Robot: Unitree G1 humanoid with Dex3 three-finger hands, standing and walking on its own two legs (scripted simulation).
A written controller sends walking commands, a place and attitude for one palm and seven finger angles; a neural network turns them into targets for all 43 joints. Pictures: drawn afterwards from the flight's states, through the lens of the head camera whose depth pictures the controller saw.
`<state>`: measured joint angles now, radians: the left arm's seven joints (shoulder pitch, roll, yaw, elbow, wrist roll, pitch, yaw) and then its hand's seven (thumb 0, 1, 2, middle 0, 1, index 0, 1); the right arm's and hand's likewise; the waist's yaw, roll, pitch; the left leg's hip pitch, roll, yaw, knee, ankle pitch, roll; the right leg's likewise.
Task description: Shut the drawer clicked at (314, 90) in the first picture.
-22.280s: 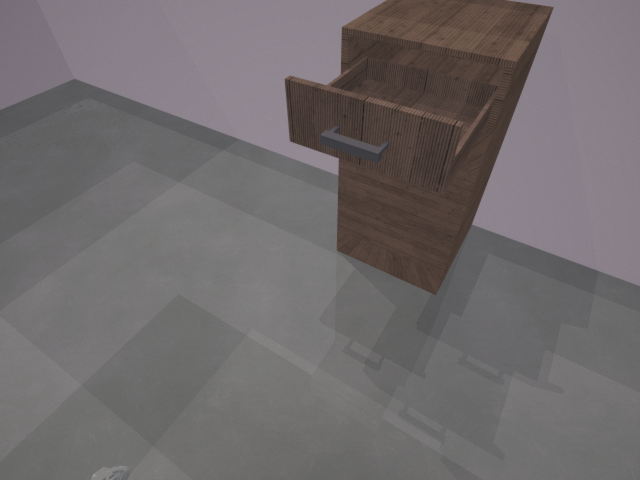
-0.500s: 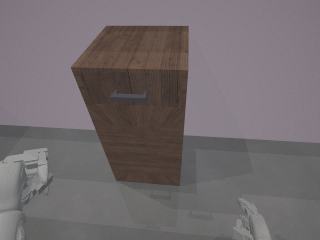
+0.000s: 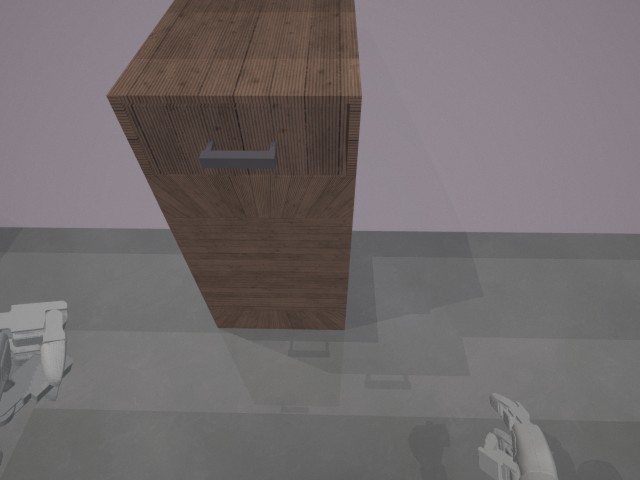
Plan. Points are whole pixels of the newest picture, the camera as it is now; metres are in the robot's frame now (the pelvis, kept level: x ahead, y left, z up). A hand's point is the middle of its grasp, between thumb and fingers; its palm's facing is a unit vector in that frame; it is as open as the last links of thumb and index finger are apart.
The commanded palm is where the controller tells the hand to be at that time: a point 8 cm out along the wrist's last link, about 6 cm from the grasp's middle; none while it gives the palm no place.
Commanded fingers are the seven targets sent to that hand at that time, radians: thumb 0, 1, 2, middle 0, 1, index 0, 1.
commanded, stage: step back with the hand held close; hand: left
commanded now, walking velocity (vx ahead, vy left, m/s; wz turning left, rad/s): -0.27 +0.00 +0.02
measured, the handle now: (240, 152) +0.65 +0.20 +0.02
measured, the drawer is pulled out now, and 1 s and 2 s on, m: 0.00 0.00 0.00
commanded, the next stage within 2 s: stop stepping back and stand still in 0.70 s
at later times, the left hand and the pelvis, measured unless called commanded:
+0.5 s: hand out of the picture +0.07 +0.27 +0.16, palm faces +0.45 -0.78 -0.44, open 3.3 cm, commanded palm +0.01 +0.30 +0.17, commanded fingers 0.00 0.90 0.90 -1.40 -1.60 -1.40 -1.60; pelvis -0.09 +0.01 -0.02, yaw +5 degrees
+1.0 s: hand out of the picture +0.02 +0.23 +0.16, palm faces +0.24 -0.85 -0.48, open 3.3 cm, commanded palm -0.04 +0.28 +0.17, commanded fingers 0.00 0.90 0.90 -1.40 -1.60 -1.40 -1.60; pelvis -0.18 +0.01 -0.02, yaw -3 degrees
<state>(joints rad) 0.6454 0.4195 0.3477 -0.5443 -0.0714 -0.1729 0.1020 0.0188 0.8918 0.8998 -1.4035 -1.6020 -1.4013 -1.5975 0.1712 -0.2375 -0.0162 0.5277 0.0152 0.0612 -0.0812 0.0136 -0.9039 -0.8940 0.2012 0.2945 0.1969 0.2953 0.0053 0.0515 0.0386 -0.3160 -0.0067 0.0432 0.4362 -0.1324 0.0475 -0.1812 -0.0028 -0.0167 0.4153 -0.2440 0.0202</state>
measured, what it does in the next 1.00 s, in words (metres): walks backwards: right foot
